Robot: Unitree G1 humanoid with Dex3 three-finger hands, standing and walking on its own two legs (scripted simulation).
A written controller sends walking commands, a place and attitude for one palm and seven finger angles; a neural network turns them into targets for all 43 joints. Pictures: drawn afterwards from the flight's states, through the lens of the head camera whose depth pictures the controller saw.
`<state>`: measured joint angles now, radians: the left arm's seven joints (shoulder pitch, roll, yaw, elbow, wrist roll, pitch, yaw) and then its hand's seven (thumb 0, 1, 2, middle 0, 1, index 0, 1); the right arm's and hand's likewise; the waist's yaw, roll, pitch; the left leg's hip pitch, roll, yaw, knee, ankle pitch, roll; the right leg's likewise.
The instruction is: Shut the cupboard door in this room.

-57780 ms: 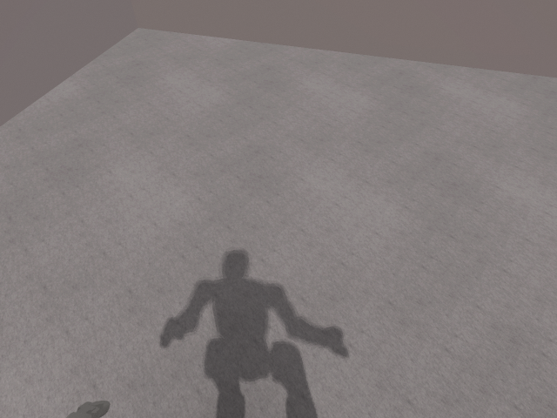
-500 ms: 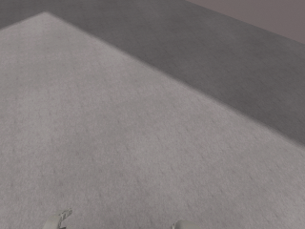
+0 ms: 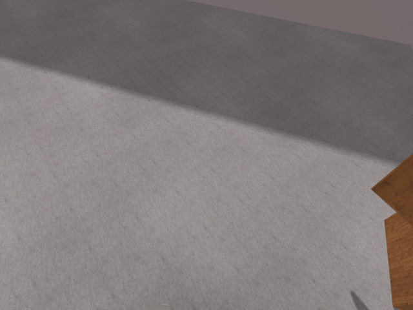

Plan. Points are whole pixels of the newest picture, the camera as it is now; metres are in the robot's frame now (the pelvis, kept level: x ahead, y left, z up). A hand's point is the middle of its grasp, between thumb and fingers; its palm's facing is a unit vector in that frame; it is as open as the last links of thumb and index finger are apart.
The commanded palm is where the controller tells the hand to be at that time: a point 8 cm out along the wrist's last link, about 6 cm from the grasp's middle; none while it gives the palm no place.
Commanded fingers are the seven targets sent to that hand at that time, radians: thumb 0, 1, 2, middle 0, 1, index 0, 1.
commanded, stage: turn to face it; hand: left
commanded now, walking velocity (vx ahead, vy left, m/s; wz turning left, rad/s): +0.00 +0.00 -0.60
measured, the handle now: out of the picture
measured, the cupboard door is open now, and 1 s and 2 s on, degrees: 51 51 51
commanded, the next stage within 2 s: take the last steps up to it in 1.52 s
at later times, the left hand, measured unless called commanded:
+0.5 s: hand (147, 282) +0.19 +0.14 -0.15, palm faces -0.31 -0.91 -0.28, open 7.4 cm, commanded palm none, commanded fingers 0.00 0.90 0.90 -0.20 -0.30 -0.20 -0.30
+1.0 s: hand (161, 258) +0.24 +0.12 -0.16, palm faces -0.54 -0.82 -0.21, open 7.4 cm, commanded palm none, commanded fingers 0.00 0.90 0.90 -0.20 -0.30 -0.20 -0.30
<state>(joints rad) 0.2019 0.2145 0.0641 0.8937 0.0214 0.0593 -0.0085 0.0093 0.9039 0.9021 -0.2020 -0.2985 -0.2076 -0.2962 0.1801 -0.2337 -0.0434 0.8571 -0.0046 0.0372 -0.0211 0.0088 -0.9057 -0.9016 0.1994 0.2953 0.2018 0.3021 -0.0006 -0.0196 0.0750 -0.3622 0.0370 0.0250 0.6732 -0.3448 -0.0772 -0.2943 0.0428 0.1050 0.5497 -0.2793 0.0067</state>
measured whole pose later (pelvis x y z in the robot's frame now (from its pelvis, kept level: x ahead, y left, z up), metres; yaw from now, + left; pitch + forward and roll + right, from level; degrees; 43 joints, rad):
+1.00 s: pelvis +0.05 +0.00 +0.01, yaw -36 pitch +1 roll -2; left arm 0.16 0.27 0.09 0.90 0.01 0.08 -0.03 0.01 0.91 0.90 -0.20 -0.30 -0.20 -0.30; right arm 0.23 -0.20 -0.01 0.86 -0.03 0.02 -0.03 0.01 -0.90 -0.90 0.20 0.30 0.21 0.30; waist 0.01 -0.03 0.09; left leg -0.24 0.10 0.13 0.51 -0.28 0.00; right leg -0.47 0.01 -0.02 1.06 -0.49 0.05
